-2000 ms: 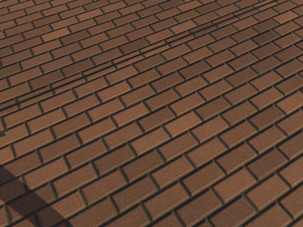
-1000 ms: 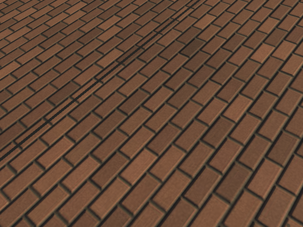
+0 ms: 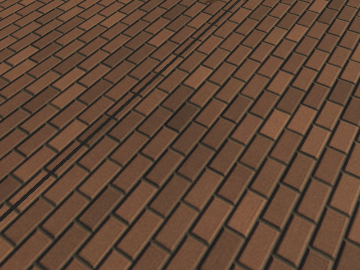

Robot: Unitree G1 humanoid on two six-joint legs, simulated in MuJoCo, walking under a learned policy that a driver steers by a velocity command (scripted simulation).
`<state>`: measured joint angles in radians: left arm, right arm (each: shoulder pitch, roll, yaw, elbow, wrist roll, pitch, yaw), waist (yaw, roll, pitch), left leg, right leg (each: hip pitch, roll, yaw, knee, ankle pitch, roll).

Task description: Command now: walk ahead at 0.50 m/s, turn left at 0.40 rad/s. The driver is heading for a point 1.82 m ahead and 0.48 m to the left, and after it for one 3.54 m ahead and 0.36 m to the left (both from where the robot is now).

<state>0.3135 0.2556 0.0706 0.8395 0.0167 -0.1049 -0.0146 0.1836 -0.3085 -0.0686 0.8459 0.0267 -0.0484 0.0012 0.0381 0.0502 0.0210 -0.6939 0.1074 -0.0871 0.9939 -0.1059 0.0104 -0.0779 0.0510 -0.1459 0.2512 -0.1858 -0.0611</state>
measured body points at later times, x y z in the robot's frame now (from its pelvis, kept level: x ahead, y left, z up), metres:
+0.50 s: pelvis +0.29 +0.07 +0.00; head +0.32 +0.09 +0.45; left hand +0.38 +0.38 -0.10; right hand +0.45 -0.17 -0.11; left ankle +0.28 +0.14 -0.75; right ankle +0.40 -0.10 -0.67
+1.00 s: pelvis +0.57 +0.11 +0.00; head +0.60 +0.11 +0.45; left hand +0.48 +0.37 -0.12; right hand +0.84 -0.05 -0.10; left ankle +0.57 +0.28 -0.68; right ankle +0.61 +0.01 -0.75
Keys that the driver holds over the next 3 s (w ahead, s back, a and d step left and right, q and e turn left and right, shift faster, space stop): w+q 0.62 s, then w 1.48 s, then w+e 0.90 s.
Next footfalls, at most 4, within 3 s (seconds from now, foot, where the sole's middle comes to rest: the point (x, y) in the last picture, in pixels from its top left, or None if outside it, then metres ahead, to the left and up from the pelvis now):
0.26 left None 0.32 0.15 -0.78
0.74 right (191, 233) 0.64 0.03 -0.78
1.24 left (109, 201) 0.77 0.38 -0.78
1.76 right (138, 134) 1.14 0.30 -0.78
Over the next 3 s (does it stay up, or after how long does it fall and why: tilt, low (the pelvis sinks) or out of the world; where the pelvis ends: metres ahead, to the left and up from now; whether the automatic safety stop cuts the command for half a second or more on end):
stays up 1.56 0.54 0.00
